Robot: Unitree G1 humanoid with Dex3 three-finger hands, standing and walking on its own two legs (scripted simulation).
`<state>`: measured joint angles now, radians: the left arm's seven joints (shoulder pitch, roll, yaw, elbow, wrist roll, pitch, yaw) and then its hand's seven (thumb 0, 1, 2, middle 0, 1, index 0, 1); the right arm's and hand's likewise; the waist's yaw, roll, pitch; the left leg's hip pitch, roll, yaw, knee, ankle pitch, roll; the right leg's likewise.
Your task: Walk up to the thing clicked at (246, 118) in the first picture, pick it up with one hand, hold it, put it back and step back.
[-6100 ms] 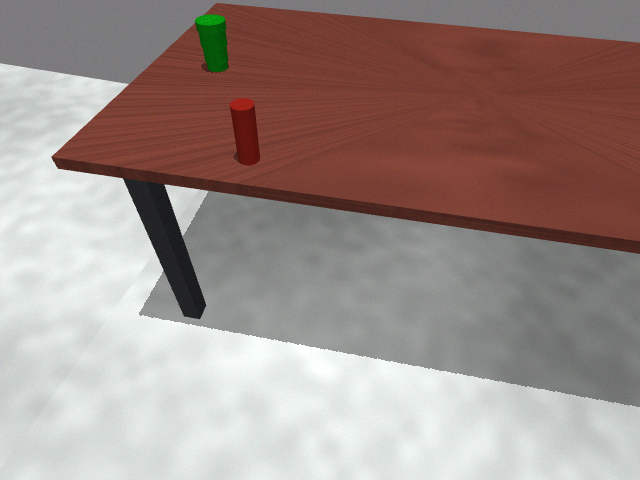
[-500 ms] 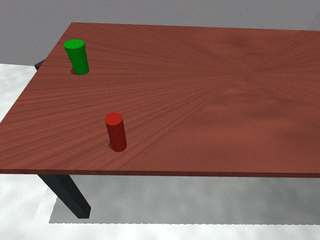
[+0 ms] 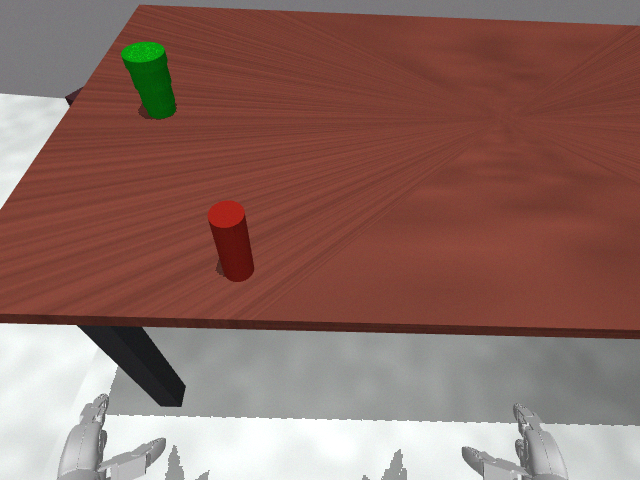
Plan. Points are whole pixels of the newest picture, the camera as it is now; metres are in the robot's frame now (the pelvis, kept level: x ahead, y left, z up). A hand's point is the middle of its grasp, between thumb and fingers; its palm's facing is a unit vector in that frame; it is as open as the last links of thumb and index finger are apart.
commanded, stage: rise first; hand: left
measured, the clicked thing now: (233, 244) +0.42 +0.13 +0.02
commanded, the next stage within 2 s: go down in 1.48 s
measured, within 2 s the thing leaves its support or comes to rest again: neither
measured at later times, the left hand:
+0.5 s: hand (96, 414) +0.20 +0.25 +0.00, palm faces +0.31 -0.89 -0.35, open 17.5 cm
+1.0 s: hand (63, 413) +0.19 +0.25 +0.07, palm faces +0.34 -0.84 -0.41, open 17.6 cm
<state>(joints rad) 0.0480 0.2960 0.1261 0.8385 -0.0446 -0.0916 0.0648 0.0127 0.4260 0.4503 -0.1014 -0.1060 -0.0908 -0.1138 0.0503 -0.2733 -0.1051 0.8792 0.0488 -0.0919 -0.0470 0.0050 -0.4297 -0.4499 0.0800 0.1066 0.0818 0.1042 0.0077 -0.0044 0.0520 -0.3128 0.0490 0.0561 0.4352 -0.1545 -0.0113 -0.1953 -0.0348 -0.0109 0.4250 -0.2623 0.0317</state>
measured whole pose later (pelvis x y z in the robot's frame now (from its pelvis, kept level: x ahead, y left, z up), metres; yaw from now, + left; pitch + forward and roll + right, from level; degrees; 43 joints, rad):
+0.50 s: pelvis +0.02 -0.01 +0.00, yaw +0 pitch -3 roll +0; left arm 0.38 0.30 0.20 0.16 -0.05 -0.11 0.07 0.00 -0.52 0.04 -0.06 -0.02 -0.03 -0.05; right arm 0.30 -0.24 -0.10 0.48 0.04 -0.07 -0.05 -0.01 0.52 -0.02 0.05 0.05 0.05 0.05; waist 0.03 0.01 0.02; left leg -0.15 0.04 0.05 0.37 -0.16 -0.02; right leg -0.04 -0.04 -0.02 0.37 -0.28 0.02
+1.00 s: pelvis +0.01 -0.02 +0.00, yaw +1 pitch -4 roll +0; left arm 0.46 0.32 0.26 -0.06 -0.04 -0.23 0.04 -0.01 -0.54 0.02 -0.06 -0.02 -0.04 -0.04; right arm 0.22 -0.25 -0.17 0.65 0.02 -0.09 -0.06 -0.01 0.55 -0.02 0.05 0.05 0.05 0.05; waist 0.05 0.04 0.06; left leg -0.15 0.05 0.03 0.36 -0.14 -0.03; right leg -0.04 -0.03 -0.04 0.39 -0.28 0.01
